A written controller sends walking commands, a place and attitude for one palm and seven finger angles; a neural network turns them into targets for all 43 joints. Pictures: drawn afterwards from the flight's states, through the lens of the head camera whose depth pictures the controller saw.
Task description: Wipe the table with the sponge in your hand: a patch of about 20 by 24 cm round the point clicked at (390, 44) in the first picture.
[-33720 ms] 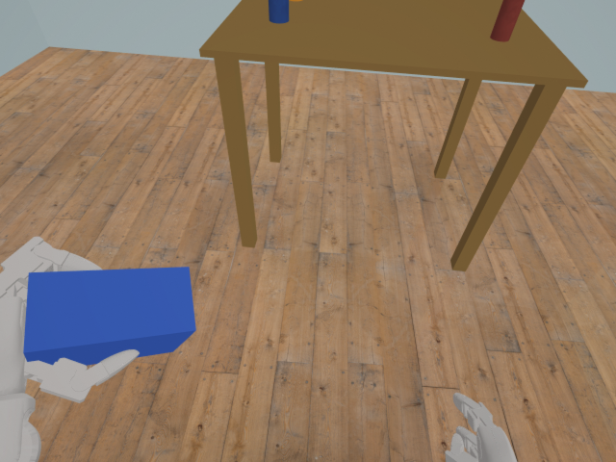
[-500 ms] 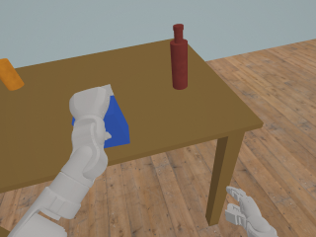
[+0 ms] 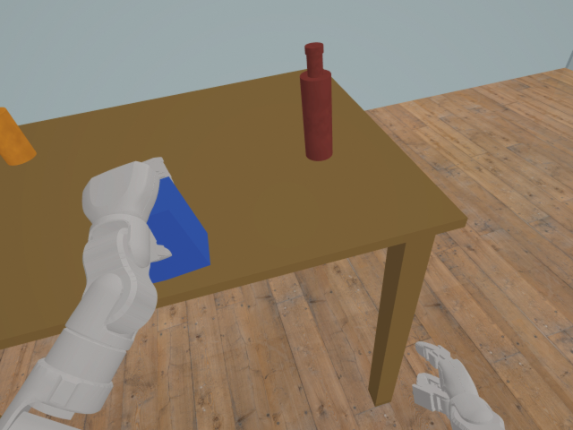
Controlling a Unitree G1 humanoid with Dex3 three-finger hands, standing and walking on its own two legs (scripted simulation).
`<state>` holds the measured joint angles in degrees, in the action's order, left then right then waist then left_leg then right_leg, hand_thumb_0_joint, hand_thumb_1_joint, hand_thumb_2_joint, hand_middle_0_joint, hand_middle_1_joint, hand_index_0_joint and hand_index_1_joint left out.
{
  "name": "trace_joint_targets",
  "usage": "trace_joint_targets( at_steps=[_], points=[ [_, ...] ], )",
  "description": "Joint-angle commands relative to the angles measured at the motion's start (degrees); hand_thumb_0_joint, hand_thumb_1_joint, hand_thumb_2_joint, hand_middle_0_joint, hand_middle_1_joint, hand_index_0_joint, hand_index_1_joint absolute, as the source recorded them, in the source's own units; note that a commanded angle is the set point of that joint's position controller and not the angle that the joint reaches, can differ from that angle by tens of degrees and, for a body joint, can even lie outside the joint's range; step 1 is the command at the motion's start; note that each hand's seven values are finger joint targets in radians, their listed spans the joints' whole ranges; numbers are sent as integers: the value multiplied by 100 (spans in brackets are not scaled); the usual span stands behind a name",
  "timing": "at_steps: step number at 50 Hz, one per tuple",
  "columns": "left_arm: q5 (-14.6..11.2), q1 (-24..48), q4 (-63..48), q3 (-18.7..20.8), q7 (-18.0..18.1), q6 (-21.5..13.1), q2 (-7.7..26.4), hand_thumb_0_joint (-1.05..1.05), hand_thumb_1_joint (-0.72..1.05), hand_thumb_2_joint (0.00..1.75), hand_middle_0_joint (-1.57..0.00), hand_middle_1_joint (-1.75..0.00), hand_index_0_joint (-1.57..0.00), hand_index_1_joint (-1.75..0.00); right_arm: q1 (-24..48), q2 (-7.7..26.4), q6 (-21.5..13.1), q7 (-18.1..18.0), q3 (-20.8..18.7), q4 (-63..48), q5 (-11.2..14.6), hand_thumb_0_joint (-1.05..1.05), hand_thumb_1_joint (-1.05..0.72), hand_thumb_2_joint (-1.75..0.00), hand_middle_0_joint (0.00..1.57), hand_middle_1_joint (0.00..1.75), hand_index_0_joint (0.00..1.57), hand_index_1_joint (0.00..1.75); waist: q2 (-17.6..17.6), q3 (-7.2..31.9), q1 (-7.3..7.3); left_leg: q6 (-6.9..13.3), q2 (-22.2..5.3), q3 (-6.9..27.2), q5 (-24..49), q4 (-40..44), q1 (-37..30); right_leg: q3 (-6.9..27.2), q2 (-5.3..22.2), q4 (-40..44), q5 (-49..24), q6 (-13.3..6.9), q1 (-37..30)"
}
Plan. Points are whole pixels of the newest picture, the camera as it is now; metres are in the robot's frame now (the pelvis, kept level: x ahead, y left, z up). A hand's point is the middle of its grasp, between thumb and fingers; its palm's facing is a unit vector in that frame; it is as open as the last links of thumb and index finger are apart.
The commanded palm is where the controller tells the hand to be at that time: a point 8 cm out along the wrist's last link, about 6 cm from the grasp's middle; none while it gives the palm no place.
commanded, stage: slide back across to the middle lane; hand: left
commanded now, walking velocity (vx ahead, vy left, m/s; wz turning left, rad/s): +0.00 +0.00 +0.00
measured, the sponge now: (165, 243) +0.33 +0.23 +0.12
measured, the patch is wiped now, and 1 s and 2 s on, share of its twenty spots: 1.00 1.00 1.00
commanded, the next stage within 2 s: wipe forward along the middle lane in 0.16 s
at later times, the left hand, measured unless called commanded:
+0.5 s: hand (123, 219) +0.32 +0.27 +0.18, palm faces +0.05 -0.01 -1.00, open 10.5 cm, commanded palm +0.30 +0.27 +0.22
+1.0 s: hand (124, 199) +0.37 +0.29 +0.17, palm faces -0.01 +0.01 -1.00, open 10.5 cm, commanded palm +0.35 +0.29 +0.20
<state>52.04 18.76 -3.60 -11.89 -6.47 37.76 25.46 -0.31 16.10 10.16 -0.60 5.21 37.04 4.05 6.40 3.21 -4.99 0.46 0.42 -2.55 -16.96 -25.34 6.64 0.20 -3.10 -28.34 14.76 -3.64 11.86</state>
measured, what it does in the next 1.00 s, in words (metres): stands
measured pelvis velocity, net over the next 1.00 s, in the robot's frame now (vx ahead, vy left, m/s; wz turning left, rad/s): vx -0.02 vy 0.00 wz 0.04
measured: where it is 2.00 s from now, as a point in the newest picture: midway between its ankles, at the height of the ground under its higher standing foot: outside the picture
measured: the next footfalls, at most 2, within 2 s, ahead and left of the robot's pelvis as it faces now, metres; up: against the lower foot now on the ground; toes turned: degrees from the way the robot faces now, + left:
none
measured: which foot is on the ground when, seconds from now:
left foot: down 0.00-1.00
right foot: down 0.00-1.00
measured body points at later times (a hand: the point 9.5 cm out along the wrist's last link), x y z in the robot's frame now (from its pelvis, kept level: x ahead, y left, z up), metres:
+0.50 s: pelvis -0.01 +0.00 +0.00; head -0.03 -0.05 +0.45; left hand +0.32 +0.26 +0.23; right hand +0.22 -0.20 -0.10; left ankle -0.04 +0.12 -0.74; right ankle +0.01 -0.08 -0.74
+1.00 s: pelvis -0.02 +0.00 +0.00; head -0.02 -0.04 +0.45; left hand +0.36 +0.29 +0.23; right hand +0.15 -0.24 -0.12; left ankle -0.04 +0.12 -0.74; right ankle +0.01 -0.08 -0.74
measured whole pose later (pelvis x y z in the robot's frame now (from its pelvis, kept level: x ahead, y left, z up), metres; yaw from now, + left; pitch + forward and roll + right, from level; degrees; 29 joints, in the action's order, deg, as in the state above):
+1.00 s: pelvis -0.02 +0.00 +0.00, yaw +3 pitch +1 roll +1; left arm 54.9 39.2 30.7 -8.5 -9.3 19.1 31.1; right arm -9.6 17.5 5.4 -5.3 2.5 41.0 4.0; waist 4.4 2.6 -2.3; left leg 0.7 1.2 -0.2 -15.1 -26.6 13.0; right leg -2.1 -2.1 -27.6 12.8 -3.4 16.4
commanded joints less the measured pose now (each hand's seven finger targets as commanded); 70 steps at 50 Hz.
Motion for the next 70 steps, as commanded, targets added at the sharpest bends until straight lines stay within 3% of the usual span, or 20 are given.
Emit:
trace_joint_targets(
  at_steps=[1,11,14,16,19,21,24,27,29,31,34,37,40,53,54,56,59,62,65,70],
  points=[
    [227,1674,-400,761,-27,39,1314,0,10,130,-120,-160,-120,-160,1417,396,-343,-105,-175,-1057,8,0,-90,-90,20,30,20,30,-747,965,-147,172,197,0,1591,211,552,394,189,420,-1402,85,-1069],
    [384,1997,142,591,-451,-291,1416,0,10,130,-120,-160,-120,-160,1263,442,-529,-236,-189,-993,9,0,-90,-90,20,30,20,30,-699,1017,-44,200,233,46,1407,193,591,306,231,465,-1158,113,-953],
    [330,1858,47,954,-514,-509,1781,0,10,130,-120,-160,-120,-160,1198,506,-578,-254,-226,-1021,-12,0,-90,-90,20,30,20,30,-762,1237,-100,192,227,77,1355,155,532,352,219,465,-1172,121,-1069],
    [332,2111,458,705,-548,-615,1521,0,10,130,-120,-160,-120,-160,1071,446,-610,-294,-197,-967,-28,0,-90,-90,20,30,20,30,-963,1060,-25,199,242,45,1413,145,669,250,255,442,-1256,146,-1003],
    [339,2259,662,987,-466,-810,1825,0,10,130,-120,-160,-120,-160,986,536,-630,-324,-237,-895,-34,0,-90,-90,20,30,20,30,-907,941,-15,160,216,77,1142,192,643,298,233,570,-898,133,-818],
    [393,2524,1050,625,-444,-879,1443,0,10,130,-120,-160,-120,-160,889,474,-665,-340,-223,-834,-25,0,-90,-90,20,30,20,30,-857,721,65,153,220,66,1118,216,752,203,265,575,-815,127,-664],
    [441,2774,1256,797,-357,-1010,1693,0,10,130,-120,-160,-120,-160,783,580,-675,-357,-262,-775,-30,0,-90,-90,20,30,20,30,-771,795,58,131,217,102,941,259,731,227,250,644,-606,98,-646],
    [417,2967,1680,480,-385,-1071,1377,0,10,130,-120,-160,-120,-160,630,562,-688,-406,-278,-717,-23,0,-90,-90,20,30,20,30,-901,792,134,146,231,73,933,250,815,168,299,636,-653,135,-650],
    [446,3075,1896,768,-353,-1152,1751,0,10,130,-120,-160,-120,-160,544,641,-698,-426,-304,-689,-30,0,-90,-90,20,30,20,30,-909,899,124,139,215,91,807,244,823,224,288,661,-490,124,-656],
    [493,3359,2281,398,-393,-1192,1388,0,10,130,-120,-160,-120,-160,418,585,-718,-463,-311,-641,-14,0,-90,-90,20,30,20,30,-1035,846,220,160,242,65,872,215,892,173,311,644,-587,136,-604],
    [481,3227,2463,850,-366,-1377,1900,0,10,130,-120,-160,-120,-160,284,707,-706,-471,-366,-599,-33,0,-90,-90,20,30,20,30,-926,1005,151,133,219,85,802,220,917,219,308,627,-578,128,-699],
    [424,3311,2607,382,-390,-1510,1316,0,10,130,-120,-160,-120,-160,168,659,-726,-480,-382,-623,-1,0,-90,-90,20,30,20,30,-911,925,222,156,220,87,930,211,931,127,307,592,-787,128,-611],
    [444,3310,2679,759,-326,-1675,1763,0,10,130,-120,-160,-120,-160,73,722,-745,-490,-419,-635,-31,0,-90,-90,20,30,20,30,-1046,1099,141,164,226,106,966,167,989,164,321,523,-867,123,-757],
    [519,3966,3801,504,-114,-1898,1626,0,10,130,-120,-160,-120,-160,-381,815,-718,-575,-492,-355,11,0,-90,-90,20,30,20,30,-1096,717,392,144,199,72,661,238,1146,118,274,694,-547,140,-272],
    [518,3968,3907,703,-106,-1941,1883,0,10,130,-120,-160,-120,-160,-404,857,-724,-577,-505,-342,-7,0,-90,-90,20,30,20,30,-1039,759,359,144,204,87,619,233,1169,146,270,704,-498,128,-286],
    [588,4316,4215,412,-123,-1950,1645,0,10,130,-120,-160,-120,-160,-477,797,-716,-614,-479,-322,9,0,-90,-90,20,30,20,30,-1096,739,455,156,215,66,566,217,1212,130,281,707,-450,148,-237],
    [590,4449,4366,827,-137,-2120,2193,0,10,130,-120,-160,-120,-160,-574,876,-715,-634,-504,-282,-15,0,-90,-90,20,30,20,30,-1077,976,408,149,206,87,564,212,1255,179,296,689,-484,145,-355],
    [634,4560,4718,550,-149,-2234,1884,0,10,130,-120,-160,-120,-160,-740,831,-716,-636,-501,-272,5,0,-90,-90,20,30,20,30,-1029,905,501,148,192,81,668,182,1304,137,280,651,-705,144,-301],
    [655,4759,4691,725,-129,-2396,2147,0,10,130,-120,-160,-120,-160,-820,848,-716,-647,-530,-295,-3,0,-90,-90,20,30,20,30,-1007,1153,477,167,192,81,692,155,1284,172,285,631,-727,146,-387],
    [610,4824,4700,677,-62,-2591,2001,0,10,130,-120,-160,-120,-160,-988,861,-721,-637,-569,-272,9,0,-90,-90,20,30,20,30,-988,1217,532,172,175,82,900,136,1221,110,264,590,-1009,130,-297]
  ],
)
